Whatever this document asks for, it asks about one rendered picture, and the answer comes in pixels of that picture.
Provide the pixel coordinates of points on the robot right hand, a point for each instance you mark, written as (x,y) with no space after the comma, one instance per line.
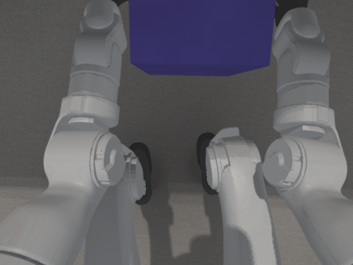
(285,6)

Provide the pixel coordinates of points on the right robot forearm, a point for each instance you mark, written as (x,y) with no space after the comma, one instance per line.
(303,79)

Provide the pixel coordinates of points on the right robot foot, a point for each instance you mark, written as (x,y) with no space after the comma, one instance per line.
(203,142)

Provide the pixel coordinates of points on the left robot forearm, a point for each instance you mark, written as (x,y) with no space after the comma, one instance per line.
(95,72)

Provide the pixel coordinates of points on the carton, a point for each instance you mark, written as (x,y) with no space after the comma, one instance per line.
(200,37)

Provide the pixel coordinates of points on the robot right upper arm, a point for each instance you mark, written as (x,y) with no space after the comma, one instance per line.
(309,175)

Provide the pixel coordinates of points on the robot left upper arm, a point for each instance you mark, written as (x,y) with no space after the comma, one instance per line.
(51,228)

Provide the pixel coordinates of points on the robot right thigh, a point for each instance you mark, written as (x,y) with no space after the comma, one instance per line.
(248,230)

